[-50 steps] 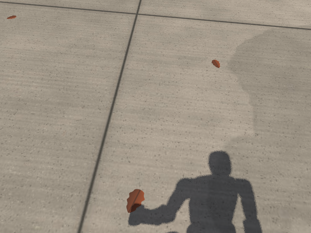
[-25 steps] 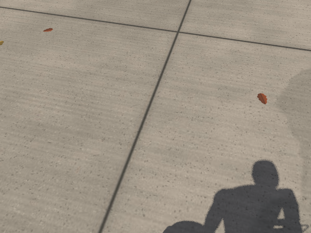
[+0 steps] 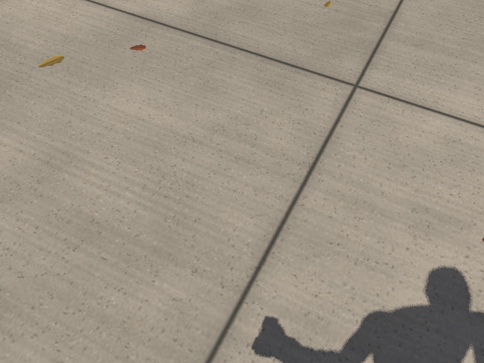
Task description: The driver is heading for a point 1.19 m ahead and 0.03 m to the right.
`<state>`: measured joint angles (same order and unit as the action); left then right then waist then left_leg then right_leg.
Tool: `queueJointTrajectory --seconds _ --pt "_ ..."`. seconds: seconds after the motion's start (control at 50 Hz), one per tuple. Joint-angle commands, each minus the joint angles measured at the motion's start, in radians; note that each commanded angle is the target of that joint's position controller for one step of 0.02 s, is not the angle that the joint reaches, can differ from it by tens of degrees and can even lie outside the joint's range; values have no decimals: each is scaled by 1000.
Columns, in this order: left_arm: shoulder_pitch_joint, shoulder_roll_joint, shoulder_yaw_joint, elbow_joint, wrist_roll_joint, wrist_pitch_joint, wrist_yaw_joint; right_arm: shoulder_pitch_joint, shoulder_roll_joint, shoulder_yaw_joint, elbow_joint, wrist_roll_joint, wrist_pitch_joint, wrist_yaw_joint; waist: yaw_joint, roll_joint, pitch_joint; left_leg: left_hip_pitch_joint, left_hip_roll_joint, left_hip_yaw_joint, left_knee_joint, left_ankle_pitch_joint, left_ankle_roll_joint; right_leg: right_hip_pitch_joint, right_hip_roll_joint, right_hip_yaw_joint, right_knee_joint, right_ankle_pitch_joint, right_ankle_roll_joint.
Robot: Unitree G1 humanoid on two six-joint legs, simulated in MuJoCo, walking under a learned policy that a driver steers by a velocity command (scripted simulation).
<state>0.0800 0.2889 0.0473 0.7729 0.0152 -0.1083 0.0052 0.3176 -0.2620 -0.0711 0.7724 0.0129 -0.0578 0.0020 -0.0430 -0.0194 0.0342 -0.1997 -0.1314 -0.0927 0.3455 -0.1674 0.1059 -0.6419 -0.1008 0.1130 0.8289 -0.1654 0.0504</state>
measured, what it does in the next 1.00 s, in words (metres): walks ahead: right foot, then left foot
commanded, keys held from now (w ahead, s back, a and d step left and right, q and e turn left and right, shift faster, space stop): w+q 0.08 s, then w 0.48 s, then no key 0.44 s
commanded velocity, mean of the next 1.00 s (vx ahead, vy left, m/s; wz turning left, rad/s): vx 0.38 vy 0.00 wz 0.18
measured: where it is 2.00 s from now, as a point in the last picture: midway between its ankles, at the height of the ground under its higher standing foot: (241, 352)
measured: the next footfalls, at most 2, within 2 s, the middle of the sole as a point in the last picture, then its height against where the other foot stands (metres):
right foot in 0.20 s outside the picture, level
left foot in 0.68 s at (193, 344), level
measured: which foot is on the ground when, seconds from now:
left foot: down 0.00-0.20, up 0.22-0.66, down 0.68-1.00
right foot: up 0.00-0.18, down 0.20-0.70, up 0.72-1.00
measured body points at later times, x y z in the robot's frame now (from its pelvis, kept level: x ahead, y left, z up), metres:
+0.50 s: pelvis +0.27 -0.06 +0.00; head +0.30 -0.06 +0.45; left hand +0.23 +0.22 -0.12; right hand +0.49 -0.27 -0.09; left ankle +0.36 +0.12 -0.69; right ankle +0.24 -0.16 -0.75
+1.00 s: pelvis +0.44 +0.02 -0.01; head +0.46 +0.02 +0.44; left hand +0.51 +0.30 -0.13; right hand +0.61 -0.21 -0.12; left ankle +0.48 +0.12 -0.75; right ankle +0.51 -0.13 -0.73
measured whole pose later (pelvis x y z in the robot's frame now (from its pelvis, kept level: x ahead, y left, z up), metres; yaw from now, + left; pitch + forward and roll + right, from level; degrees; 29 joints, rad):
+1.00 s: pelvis +0.44 +0.02 -0.01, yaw +9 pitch +0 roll +1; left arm 0.19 0.27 0.04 0.84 0.01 0.01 0.03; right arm 0.17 -0.23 -0.03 0.80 -0.02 -0.04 0.02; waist -0.01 -0.03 0.03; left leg -0.30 -0.05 0.04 0.43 -0.14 0.05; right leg -0.38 -0.07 0.04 0.64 -0.25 0.05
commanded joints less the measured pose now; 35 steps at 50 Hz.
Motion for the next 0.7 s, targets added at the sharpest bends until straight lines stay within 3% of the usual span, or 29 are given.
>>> queueJointTrajectory --seconds 0.02,0.06,0.12,0.16,0.18,0.2,0.22,0.24,0.26,0.28,0.3,0.32,0.36,0.42,0.46,0.52,0.56,0.6,0.64,0.66,0.68,0.7 --pt "-61 34 3 -76 -6 -2 1 -6 -176 -47 -75 8 -6 -17 -8 82 -41 -137 186 -150 -102 157 126 172 80 -75 -200 217 22" --pt "-101 51 8 -100 -19 -5 -3 28 -172 -46 -66 12 -1 -16 -25 105 -50 -101 200 -194 -74 94 109 193 99 -60 -262 242 19" --pt "-99 95 22 -111 -24 -21 -15 49 -151 -40 -62 11 3 -20 -16 133 -64 16 252 -280 10 32 94 204 94 -34 -329 168 -10" --pt "-30 109 32 -94 -20 -35 -21 41 -135 -34 -61 5 6 -21 26 158 -72 50 259 -302 78 65 74 286 92 -56 -375 121 -53" --pt "52 131 45 -75 -10 -40 -18 42 -105 -23 -64 -1 4 -20 65 155 -117 39 220 -275 169 127 47 410 75 -53 -392 104 -88" --pt "192 183 59 -61 4 -44 -12 42 -55 -2 -81 -13 -1 -16 125 67 -231 -57 165 -200 423 47 10 629 -73 91 -378 89 -157" --pt "318 280 89 -7 9 -29 -17 186 -10 13 -93 19 -13 -15 84 -268 -335 -401 24 -58 745 -296 -64 936 -270 539 -466 -107 -337" --pt "327 199 74 -5 -22 -25 -27 185 -97 2 -74 29 -18 -18 107 -227 -287 -562 69 -98 896 -416 -76 945 -306 701 -534 -331 -350" --pt "280 133 56 -18 -27 -21 -27 75 -152 -12 -83 28 -17 -18 128 -119 -156 -611 106 -110 941 -330 -73 842 -262 564 -542 -335 -304" --pt "230 113 46 -30 -16 -14 -27 3 -146 -10 -98 13 -17 -20 116 -44 -98 -589 143 -69 924 -257 -74 736 -217 431 -548 -227 -275" --pt "195 93 38 -28 -12 -9 -28 -44 -134 -10 -113 -3 -21 -18 99 -29 -45 -574 172 -48 863 -205 -76 647 -179 348 -569 -102 -271" --pt "179 77 30 -27 -4 -9 -27 -49 -122 -12 -118 -7 -22 -14 74 -51 -38 -528 203 -34 815 -170 -75 594 -146 282 -587 -10 -260" --pt "191 72 28 -15 -10 -11 -27 -33 -87 -6 -117 -3 -19 -7 58 -85 -50 -477 218 2 743 -152 -84 555 -116 205 -616 109 -268" --pt "222 117 40 7 -24 -9 -20 -107 -53 9 -149 -9 -20 -6 70 -67 -35 -494 232 34 586 -78 -104 544 -120 130 -658 221 -288" --pt "238 131 43 18 -28 -1 -15 -167 -38 17 -163 -8 -24 -2 88 -61 -29 -471 229 50 460 30 -109 541 -102 74 -671 244 -272" --pt "278 142 42 39 -36 9 -13 -252 -36 21 -180 1 -30 9 118 -66 -10 -404 201 78 304 163 -111 532 -80 13 -670 233 -248" --pt "316 147 41 57 -40 17 -13 -306 -42 20 -199 8 -33 17 134 -66 4 -385 187 86 251 185 -104 557 -99 15 -658 225 -242" --pt "327 148 39 72 -37 31 -10 -339 -52 15 -216 4 -39 27 128 -72 15 -368 166 87 196 161 -83 606 -113 14 -602 349 -220" --pt "312 163 41 75 -36 43 -3 -290 -79 2 -207 -6 -47 34 83 -86 -30 -262 137 94 138 159 -52 642 -106 0 -497 517 -182" --pt "290 164 40 69 -38 46 1 -196 -102 -11 -176 -17 -49 31 29 -78 -87 -119 111 115 94 226 -28 625 -73 -25 -398 623 -156" --pt "288 148 33 58 -30 42 3 -93 -148 -26 -148 -28 -50 23 -17 -49 -164 70 156 87 88 415 4 552 -21 -57 -254 579 -117" --pt "300 85 7 22 5 32 4 39 -226 -38 -134 -56 -44 11 -43 113 -321 392 387 -138 188 836 92 317 57 -96 53 181 -63"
